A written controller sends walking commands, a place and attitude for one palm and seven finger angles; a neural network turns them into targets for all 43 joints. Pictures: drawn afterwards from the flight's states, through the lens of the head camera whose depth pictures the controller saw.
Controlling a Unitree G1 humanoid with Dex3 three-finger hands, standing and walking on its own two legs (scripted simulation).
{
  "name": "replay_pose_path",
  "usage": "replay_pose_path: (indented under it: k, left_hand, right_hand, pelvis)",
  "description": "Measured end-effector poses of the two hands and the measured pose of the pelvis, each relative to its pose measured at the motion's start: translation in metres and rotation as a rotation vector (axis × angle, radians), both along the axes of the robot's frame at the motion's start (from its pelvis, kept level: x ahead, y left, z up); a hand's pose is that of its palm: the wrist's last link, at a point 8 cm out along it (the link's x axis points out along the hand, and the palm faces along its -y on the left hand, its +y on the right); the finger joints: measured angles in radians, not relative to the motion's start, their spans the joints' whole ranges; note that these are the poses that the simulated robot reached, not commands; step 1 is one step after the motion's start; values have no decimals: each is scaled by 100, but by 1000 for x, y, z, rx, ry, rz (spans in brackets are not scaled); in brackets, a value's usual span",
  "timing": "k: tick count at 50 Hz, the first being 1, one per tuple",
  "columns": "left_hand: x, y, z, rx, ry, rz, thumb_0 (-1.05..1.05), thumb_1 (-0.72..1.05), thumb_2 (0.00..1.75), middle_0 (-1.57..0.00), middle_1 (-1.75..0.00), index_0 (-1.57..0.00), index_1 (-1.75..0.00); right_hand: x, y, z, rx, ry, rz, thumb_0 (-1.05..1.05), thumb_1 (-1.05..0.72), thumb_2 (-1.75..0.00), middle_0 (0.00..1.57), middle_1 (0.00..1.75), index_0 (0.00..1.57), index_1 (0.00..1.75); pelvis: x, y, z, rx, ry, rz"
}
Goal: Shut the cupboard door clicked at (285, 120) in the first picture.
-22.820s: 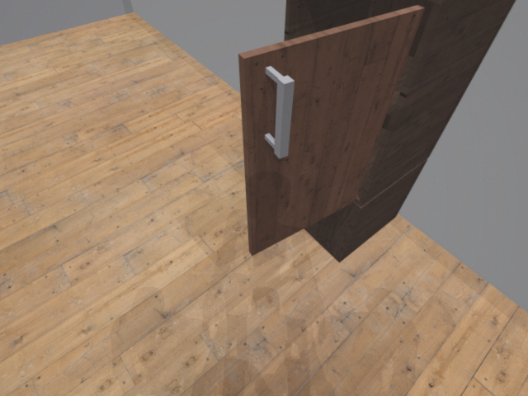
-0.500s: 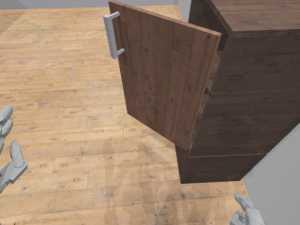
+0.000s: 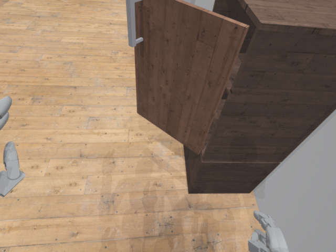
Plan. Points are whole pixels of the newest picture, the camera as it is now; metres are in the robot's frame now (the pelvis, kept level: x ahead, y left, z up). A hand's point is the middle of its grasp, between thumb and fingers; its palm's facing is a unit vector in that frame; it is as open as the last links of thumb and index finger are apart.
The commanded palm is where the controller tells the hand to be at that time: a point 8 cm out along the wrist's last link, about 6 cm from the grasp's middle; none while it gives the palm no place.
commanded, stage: step back with the hand held close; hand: left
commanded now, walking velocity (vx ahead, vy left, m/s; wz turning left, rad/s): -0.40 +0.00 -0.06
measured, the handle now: (135, 22) +0.77 +0.16 +0.17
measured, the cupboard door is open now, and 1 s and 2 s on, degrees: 49 49 49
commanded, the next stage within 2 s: stop stepping back and stand still in 0.34 s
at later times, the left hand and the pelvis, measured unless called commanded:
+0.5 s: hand out of the picture +0.07 +0.22 +0.21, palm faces +0.30 -0.79 -0.53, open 7.5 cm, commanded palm +0.03 +0.27 +0.19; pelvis -0.13 -0.02 +0.01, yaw -5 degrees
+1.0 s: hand out of the picture -0.03 +0.26 +0.22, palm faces +0.52 -0.74 -0.42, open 7.4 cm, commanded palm -0.05 +0.28 +0.19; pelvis -0.21 -0.01 +0.02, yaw -3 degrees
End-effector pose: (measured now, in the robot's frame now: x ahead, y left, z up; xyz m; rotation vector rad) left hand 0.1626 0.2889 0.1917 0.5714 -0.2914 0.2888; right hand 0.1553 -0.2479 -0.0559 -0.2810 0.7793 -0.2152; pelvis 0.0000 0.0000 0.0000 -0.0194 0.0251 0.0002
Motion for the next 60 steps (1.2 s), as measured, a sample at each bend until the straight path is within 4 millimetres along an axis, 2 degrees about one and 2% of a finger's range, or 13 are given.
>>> replay_pose_path:
  k: [6,9,12,17,22,28,34,39,44,48,51,55,60]
  left_hand:
    - [-38,31,34,40,-133,117,1,88,90,-22,-30,-21,-30]
    - [-47,38,31,-25,-144,163,1,88,90,-21,-30,-21,-30]
    - [-49,30,11,-105,-77,152,1,89,90,-20,-30,-20,-30]
    - [-64,-13,-11,-130,15,10,2,89,90,-20,-30,-20,-30]
    - [-102,-39,14,-7,-19,-120,2,88,90,-21,-30,-21,-30]
    - [-139,-13,43,102,-123,-25,1,88,90,-22,-30,-21,-30]
    - [-147,22,1,-101,-20,158,1,89,90,-21,-30,-21,-30]
    - [-167,-3,-22,-189,65,115,2,89,90,-20,-30,-20,-30]
    - [-206,-25,12,-67,-30,13,2,88,90,-21,-30,-21,-30]
    - [-236,-8,39,32,-136,60,2,88,90,-21,-30,-21,-30]
    - [-238,16,40,-4,-195,145,1,88,90,-21,-30,-21,-30]
    - [-217,39,12,-132,-206,199,1,89,90,-20,-30,-20,-30]
    - [-193,23,-18,-185,-47,123,1,89,90,-20,-30,-20,-30]
  right_hand:
    - [-27,13,7,-2,-36,12,2,-90,-90,20,30,20,30]
    - [-40,22,8,38,-47,23,2,-90,-90,20,30,20,30]
    - [-54,28,9,70,-59,39,2,-90,-90,20,30,20,30]
    - [-82,23,3,94,-73,62,2,-90,-90,20,30,20,30]
    - [-122,2,-3,75,-28,24,1,-90,-90,20,30,20,30]
    - [-168,-25,-6,14,-21,-79,2,-90,-90,20,30,20,30]
    - [-203,-25,-6,24,-36,-122,2,-90,-90,20,30,20,30]
    - [-224,-11,3,38,-40,-80,2,-90,-90,20,30,20,30]
    - [-232,-1,5,50,-48,11,2,-90,-90,20,30,20,30]
    - [-234,-3,1,44,-25,24,2,-90,-90,20,30,20,30]
    - [-234,-2,0,30,-34,17,2,-90,-90,20,30,20,30]
    - [-230,3,-9,-8,-75,7,2,-90,-90,20,30,20,30]
    - [-239,24,-8,63,-89,-30,2,-90,-90,20,30,20,30]
  pelvis:
    - [-20,8,12,-48,2,-5]
    - [-36,8,18,-58,18,-30]
    - [-57,4,19,-57,34,-48]
    - [-98,-11,11,-22,67,-55]
    - [-130,-22,9,-29,50,-57]
    - [-133,-14,6,-18,32,-65]
    - [-159,-4,11,-15,-14,-67]
    - [-182,-10,18,0,-21,-33]
    - [-204,-20,17,-8,-31,11]
    - [-207,-16,16,9,-24,-35]
    - [-206,-6,16,10,-20,-51]
    - [-212,13,0,-11,-31,-14]
    - [-218,13,3,35,-59,-35]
